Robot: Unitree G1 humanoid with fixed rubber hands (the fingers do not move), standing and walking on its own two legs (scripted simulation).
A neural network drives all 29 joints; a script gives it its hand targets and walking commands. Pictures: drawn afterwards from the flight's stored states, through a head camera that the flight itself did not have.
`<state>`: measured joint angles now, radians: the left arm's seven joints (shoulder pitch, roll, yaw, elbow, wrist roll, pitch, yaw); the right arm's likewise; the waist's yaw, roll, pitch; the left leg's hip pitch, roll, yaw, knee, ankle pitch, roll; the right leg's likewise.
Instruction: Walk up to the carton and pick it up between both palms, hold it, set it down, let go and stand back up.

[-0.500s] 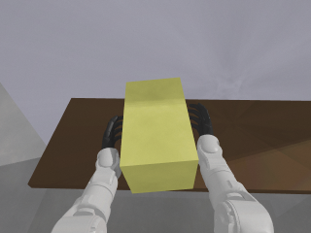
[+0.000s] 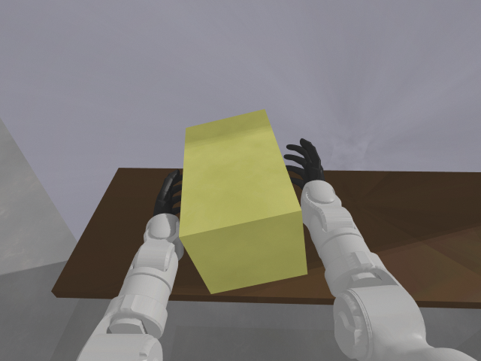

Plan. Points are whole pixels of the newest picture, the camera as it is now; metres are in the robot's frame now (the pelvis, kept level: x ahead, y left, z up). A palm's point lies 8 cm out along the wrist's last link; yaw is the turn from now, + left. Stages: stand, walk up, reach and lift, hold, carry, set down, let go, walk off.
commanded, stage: reach and lift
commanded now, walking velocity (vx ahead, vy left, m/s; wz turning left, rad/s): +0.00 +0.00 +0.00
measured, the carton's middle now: (240, 193) +0.42 -0.01 +0.08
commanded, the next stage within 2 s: hold in 1.14 s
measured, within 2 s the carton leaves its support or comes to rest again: neither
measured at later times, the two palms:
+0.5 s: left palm (155, 201) +0.36 +0.13 +0.13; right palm (309, 163) +0.39 -0.12 +0.18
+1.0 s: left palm (150, 186) +0.37 +0.14 +0.15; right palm (306, 159) +0.40 -0.12 +0.18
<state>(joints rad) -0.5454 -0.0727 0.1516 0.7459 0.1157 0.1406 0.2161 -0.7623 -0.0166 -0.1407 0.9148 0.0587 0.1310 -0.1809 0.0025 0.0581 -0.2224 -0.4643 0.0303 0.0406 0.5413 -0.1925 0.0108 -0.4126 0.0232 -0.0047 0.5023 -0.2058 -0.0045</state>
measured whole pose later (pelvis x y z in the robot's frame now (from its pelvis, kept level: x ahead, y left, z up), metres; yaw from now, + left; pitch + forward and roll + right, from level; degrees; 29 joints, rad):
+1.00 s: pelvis +0.00 +0.01 +0.00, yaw +0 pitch +1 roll -2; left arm -0.64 -0.05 0.16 0.53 0.12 0.46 0.17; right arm -0.82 -0.05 -0.11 0.78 0.19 0.32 -0.24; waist 0.00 0.04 -0.15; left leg -0.36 0.03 0.04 0.54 -0.21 0.01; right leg -0.28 0.02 0.00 0.46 -0.20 0.01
